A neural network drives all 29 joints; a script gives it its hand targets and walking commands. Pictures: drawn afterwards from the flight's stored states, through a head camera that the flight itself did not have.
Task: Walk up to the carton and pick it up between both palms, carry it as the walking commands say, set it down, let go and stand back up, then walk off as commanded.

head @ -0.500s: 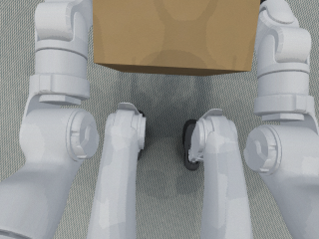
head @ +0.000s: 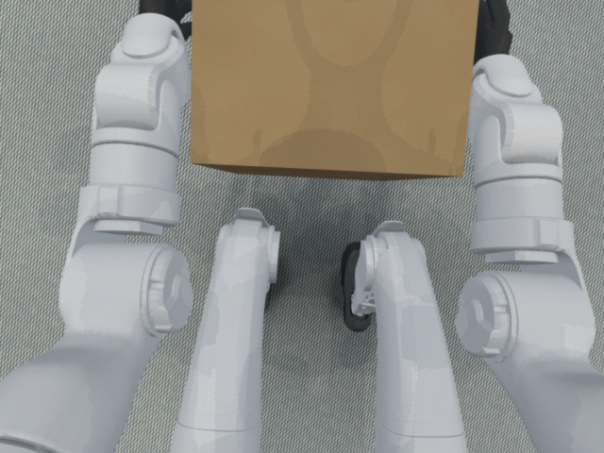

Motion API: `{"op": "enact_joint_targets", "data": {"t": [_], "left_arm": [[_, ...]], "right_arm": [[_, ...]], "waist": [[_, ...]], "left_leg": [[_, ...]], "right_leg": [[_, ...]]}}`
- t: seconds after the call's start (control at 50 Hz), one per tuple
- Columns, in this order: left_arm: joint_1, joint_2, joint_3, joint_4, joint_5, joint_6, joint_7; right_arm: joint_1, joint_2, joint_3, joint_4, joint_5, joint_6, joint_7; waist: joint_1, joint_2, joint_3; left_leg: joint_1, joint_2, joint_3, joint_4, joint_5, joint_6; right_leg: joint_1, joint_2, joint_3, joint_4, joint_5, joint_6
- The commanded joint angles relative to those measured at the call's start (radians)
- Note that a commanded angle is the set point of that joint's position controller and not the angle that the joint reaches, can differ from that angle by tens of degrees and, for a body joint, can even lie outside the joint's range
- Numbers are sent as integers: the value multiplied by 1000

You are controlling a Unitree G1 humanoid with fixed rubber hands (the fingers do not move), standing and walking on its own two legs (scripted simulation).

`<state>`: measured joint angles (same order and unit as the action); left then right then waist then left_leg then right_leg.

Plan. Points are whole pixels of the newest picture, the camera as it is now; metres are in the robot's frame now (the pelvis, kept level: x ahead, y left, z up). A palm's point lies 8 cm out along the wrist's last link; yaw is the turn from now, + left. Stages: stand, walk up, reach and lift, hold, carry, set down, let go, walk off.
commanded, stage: reach and lift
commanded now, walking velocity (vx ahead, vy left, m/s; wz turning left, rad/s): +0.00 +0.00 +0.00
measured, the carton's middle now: (323, 49) +0.54 +0.02 -0.13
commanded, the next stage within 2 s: none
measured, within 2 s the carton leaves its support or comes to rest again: neither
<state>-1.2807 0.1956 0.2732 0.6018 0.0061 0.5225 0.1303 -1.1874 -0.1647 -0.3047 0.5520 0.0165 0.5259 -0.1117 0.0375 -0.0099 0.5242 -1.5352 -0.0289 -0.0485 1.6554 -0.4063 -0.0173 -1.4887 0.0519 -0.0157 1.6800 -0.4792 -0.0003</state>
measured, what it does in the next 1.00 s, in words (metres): rises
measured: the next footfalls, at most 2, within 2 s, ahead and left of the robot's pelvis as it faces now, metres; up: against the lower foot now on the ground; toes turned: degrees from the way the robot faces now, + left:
none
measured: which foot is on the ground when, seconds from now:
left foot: down 0.00-1.00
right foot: down 0.00-1.00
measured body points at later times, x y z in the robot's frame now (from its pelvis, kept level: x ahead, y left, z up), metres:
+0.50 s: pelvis +0.00 +0.00 +0.06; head +0.28 +0.02 +0.40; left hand +0.52 +0.18 +0.00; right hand +0.51 -0.14 -0.01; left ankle +0.17 +0.12 -0.50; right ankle +0.15 -0.11 -0.50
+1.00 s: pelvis +0.01 +0.00 +0.12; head +0.25 +0.03 +0.49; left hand +0.49 +0.18 +0.08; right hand +0.49 -0.14 +0.07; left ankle +0.17 +0.12 -0.50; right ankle +0.15 -0.11 -0.50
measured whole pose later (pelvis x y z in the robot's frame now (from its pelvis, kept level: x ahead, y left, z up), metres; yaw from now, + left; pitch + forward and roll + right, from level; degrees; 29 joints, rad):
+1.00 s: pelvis +0.01 +0.00 +0.12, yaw +1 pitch +5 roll -1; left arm -1.02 0.09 0.30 0.57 0.06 0.48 0.11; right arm -0.93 -0.08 -0.32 0.52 -0.05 0.50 -0.07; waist 0.03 -0.01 0.51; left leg -0.97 -0.03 -0.05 1.20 -0.32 0.00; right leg -0.93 0.04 0.01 1.23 -0.38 0.00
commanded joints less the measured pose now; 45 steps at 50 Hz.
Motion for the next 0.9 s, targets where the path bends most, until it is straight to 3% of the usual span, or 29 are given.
{"op": "enact_joint_targets", "data": {"t": [0.0,0.02,0.04,0.06,0.12,0.16,0.22,0.24,0.28,0.32,0.36,0.38,0.42,0.44,0.52,0.54,0.56,0.58,0.62,0.66,0.68,0.7,0.72,0.74,0.76,0.78,0.8,0.84,0.88], "left_arm": [[-734,-1169,-538,-196,-198,-47,-292],[-715,-1220,-528,-110,-201,-43,-293],[-679,-1192,-503,-121,-185,-48,-294],[-706,-1183,-535,-188,-200,-53,-296],[-700,-1237,-544,-70,-194,-31,-308],[-692,-1193,-567,-162,-218,-38,-306],[-749,-1171,-587,-243,-229,-42,-303],[-651,-1175,-547,-164,-190,-44,-309],[-615,-1227,-552,-165,-195,-36,-310],[-599,-1235,-534,-134,-179,-42,-309],[-694,-1193,-586,-242,-198,-57,-310],[-649,-1213,-576,-209,-200,-54,-302],[-656,-1223,-587,-200,-203,-49,-305],[-640,-1214,-607,-241,-209,-50,-307],[-555,-1219,-593,-210,-191,-52,-312],[-550,-1179,-548,-166,-161,-57,-318],[-511,-1219,-564,-183,-168,-53,-326],[-474,-1196,-521,-68,-128,-53,-330],[-494,-1263,-579,-175,-152,-70,-335],[-516,-1214,-594,-219,-162,-77,-338],[-573,-1205,-603,-259,-174,-85,-333],[-559,-1191,-612,-308,-198,-91,-333],[-465,-1225,-630,-285,-200,-81,-332],[-487,-1208,-611,-261,-202,-72,-331],[-433,-1221,-602,-207,-176,-67,-331],[-440,-1235,-608,-259,-187,-72,-330],[-394,-1260,-616,-165,-162,-56,-339],[-501,-1223,-618,-233,-161,-65,-328],[-400,-1256,-581,-108,-133,-53,-337]], "right_arm": [[-1083,1031,608,-345,213,-105,286],[-1024,988,547,-235,151,-102,288],[-1138,1017,609,-356,208,-115,287],[-1093,1065,636,-359,204,-102,282],[-1032,984,535,-227,133,-97,291],[-1063,1040,649,-359,194,-93,286],[-1016,1039,615,-294,192,-81,283],[-950,1087,606,-272,201,-87,291],[-994,1081,651,-367,199,-94,297],[-987,1043,619,-337,171,-101,299],[-984,1053,634,-321,189,-104,308],[-966,1044,630,-293,180,-98,313],[-924,1031,588,-282,151,-99,308],[-988,1039,640,-370,198,-109,306],[-913,1069,658,-375,186,-103,294],[-849,1120,618,-258,169,-93,296],[-872,1120,678,-346,179,-96,299],[-906,1083,632,-291,164,-108,301],[-775,1124,625,-281,143,-118,311],[-848,1109,671,-356,174,-124,307],[-840,1111,663,-320,161,-118,304],[-885,1159,760,-453,210,-120,294],[-803,1130,746,-405,177,-113,285],[-846,1104,741,-435,190,-113,282],[-791,1068,692,-372,157,-121,293],[-820,1100,731,-442,210,-122,292],[-796,1080,686,-412,165,-127,290],[-859,1086,685,-387,182,-126,303],[-791,1035,639,-306,127,-124,320]], "waist": [[12,30,-2502],[-62,40,-2344],[23,26,-2445],[12,-24,-2551],[-76,40,-2345],[-18,-20,-2551],[-22,26,-2516],[22,26,-2422],[13,-26,-2537],[-27,4,-2441],[-11,59,-2462],[-16,18,-2436],[-81,30,-2403],[-13,51,-2466],[-23,-20,-2430],[-9,-34,-2325],[35,-19,-2402],[27,-11,-2223],[-29,21,-2335],[25,33,-2342],[-9,28,-2370],[35,-38,-2493],[-24,-49,-2494],[5,-25,-2446],[-30,-35,-2313],[27,15,-2385],[-31,14,-2288],[10,3,-2281],[-25,33,-2111]], "left_leg": [[873,-125,31,-200,134,17],[853,-117,-7,-229,70,4],[902,-115,14,-223,124,19],[869,-125,45,-220,154,15],[876,-116,6,-272,30,3],[947,-124,16,-276,130,16],[962,-124,43,-295,158,6],[938,-120,38,-300,161,19],[973,-133,22,-321,158,21],[985,-125,4,-334,125,23],[1025,-117,5,-350,124,13],[1050,-116,-11,-369,93,6],[1083,-110,-38,-391,79,6],[1100,-112,-6,-399,118,15],[1088,-122,4,-417,182,20],[1005,-117,7,-422,128,30],[1055,-122,26,-439,185,26],[952,-118,13,-443,80,34],[1104,-120,2,-458,190,27],[1088,-117,13,-477,207,25],[1090,-122,23,-456,217,28],[1158,-127,29,-475,293,37],[1145,-130,11,-473,307,24],[1144,-128,7,-493,273,27],[1130,-120,-16,-501,250,25],[1217,-118,0,-512,261,28],[1199,-115,-33,-531,211,30],[1174,-114,-26,-559,128,26],[1174,-99,-40,-599,91,17]], "right_leg": [[490,110,10,-256,117,-5],[379,104,-12,-257,67,-17],[470,97,9,-273,102,-3],[565,103,6,-292,132,7],[448,95,3,-322,21,-18],[590,103,-3,-317,109,5],[646,99,26,-370,125,-2],[612,95,35,-367,130,2],[677,98,26,-380,136,3],[595,96,14,-384,99,-2],[610,87,46,-407,100,-15],[586,95,29,-407,74,-16],[576,92,16,-419,84,-14],[653,97,27,-435,95,-16],[768,90,43,-497,146,-3],[710,80,55,-498,95,8],[801,76,66,-515,144,7],[689,71,76,-512,44,3],[749,81,54,-528,149,-15],[802,79,68,-539,165,-11],[812,81,69,-537,187,-3],[958,85,71,-562,265,15],[941,84,70,-557,281,11],[970,75,89,-583,250,5],[843,83,63,-574,212,5],[905,73,92,-598,207,-4],[858,74,80,-610,179,-9],[860,79,83,-619,101,-9],[760,74,65,-648,62,-19]]}}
